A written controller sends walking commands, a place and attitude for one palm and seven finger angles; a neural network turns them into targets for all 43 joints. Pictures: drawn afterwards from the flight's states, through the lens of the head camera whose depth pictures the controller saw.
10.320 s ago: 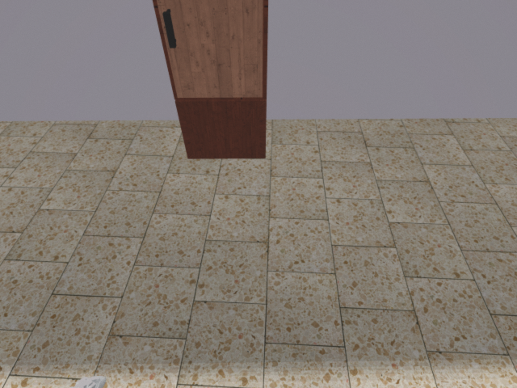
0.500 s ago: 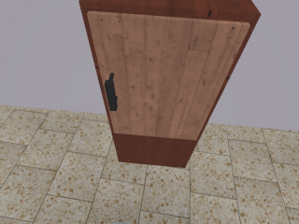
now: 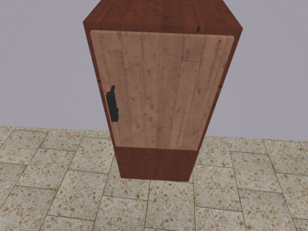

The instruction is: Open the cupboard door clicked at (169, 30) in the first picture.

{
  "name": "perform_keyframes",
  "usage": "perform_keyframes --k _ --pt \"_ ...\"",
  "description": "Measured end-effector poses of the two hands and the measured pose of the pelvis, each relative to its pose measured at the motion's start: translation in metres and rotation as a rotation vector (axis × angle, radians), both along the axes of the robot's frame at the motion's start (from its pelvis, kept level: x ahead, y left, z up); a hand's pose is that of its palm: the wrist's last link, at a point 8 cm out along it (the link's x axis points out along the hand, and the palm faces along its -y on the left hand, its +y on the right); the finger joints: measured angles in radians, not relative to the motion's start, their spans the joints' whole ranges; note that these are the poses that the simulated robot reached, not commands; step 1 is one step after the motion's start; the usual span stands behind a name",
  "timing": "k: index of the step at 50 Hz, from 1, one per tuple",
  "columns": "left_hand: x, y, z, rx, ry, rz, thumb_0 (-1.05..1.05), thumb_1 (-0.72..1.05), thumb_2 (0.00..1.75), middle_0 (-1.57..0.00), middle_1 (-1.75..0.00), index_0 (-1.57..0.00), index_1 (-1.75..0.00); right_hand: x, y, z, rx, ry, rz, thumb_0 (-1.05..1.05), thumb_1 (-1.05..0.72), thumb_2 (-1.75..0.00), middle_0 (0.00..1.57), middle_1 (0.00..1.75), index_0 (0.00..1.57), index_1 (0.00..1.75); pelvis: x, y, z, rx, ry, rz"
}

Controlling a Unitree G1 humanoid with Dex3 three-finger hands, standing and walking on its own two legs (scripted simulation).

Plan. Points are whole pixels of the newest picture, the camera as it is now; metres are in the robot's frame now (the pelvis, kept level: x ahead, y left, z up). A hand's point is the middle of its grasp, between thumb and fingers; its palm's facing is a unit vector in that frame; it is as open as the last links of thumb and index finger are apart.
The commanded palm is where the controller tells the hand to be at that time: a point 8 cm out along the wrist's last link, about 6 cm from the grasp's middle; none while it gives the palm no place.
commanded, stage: come to a stop and stand still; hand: left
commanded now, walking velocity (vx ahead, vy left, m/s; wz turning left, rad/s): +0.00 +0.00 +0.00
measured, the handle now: (113, 103) +0.56 +0.18 -0.01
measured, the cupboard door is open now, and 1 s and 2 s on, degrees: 0 0 0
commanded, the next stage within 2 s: look again from close up in 0.06 s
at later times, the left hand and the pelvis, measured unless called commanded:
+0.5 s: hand out of the picture -0.01 +0.17 -0.19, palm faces +0.08 -0.98 -0.16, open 7.3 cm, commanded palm none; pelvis -0.01 +0.01 -0.01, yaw +2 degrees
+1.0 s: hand out of the picture -0.08 +0.19 -0.18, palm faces +0.07 -0.98 -0.18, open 7.3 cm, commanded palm none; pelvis -0.02 +0.02 +0.00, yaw +2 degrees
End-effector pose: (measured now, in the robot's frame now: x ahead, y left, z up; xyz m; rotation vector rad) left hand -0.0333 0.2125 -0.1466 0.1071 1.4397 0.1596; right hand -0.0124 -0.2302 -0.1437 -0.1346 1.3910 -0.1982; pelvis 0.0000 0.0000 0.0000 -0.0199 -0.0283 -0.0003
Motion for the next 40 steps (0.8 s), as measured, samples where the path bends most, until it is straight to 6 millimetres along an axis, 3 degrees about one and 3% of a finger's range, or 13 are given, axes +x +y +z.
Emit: perform_keyframes --k 6,10,18,26,31,40 --pt "-0.011 -0.018 -0.003 -0.039 0.050 0.008 0.00 0.91 0.90 -0.19 -0.30 -0.20 -0.30 -0.040 0.012 0.003 0.025 0.122 -0.028 0.00 -0.92 -0.90 0.20 0.30 0.19 0.30 0.004 -0.004 0.002 0.015 -0.002 0.005" --pt "-0.013 -0.025 -0.001 -0.036 0.047 -0.001 0.00 0.91 0.90 -0.20 -0.30 -0.20 -0.30 -0.047 0.022 0.001 0.057 0.152 -0.016 0.00 -0.92 -0.90 0.20 0.30 0.19 0.30 0.003 -0.004 0.001 -0.001 0.007 0.010" --pt "0.001 -0.014 -0.011 -0.021 -0.043 0.007 0.00 0.91 0.90 -0.20 -0.30 -0.20 -0.30 -0.010 0.033 -0.007 0.054 -0.004 0.033 0.01 -0.92 -0.90 0.20 0.30 0.20 0.30 -0.004 0.003 -0.006 -0.012 -0.015 0.032" --pt "0.013 0.010 -0.012 0.003 -0.131 0.008 0.00 0.91 0.90 -0.20 -0.30 -0.20 -0.30 0.011 0.019 0.000 -0.006 -0.084 0.058 0.03 -0.94 -0.90 0.20 0.30 0.20 0.30 -0.011 0.012 -0.008 -0.006 -0.011 0.037" --pt "0.006 0.025 -0.010 0.021 -0.128 0.005 0.00 0.91 0.90 -0.20 -0.30 -0.20 -0.30 0.024 0.015 0.008 -0.028 -0.128 0.074 0.02 -0.93 -0.90 0.20 0.30 0.20 0.30 -0.016 0.015 -0.006 -0.005 -0.001 0.034" --pt "-0.025 0.040 -0.005 0.045 -0.066 0.013 0.00 0.91 0.90 -0.19 -0.30 -0.20 -0.30 0.037 0.010 0.016 -0.042 -0.154 0.108 0.01 -0.91 -0.90 0.20 0.30 0.20 0.30 -0.021 0.017 -0.003 -0.005 0.004 0.034"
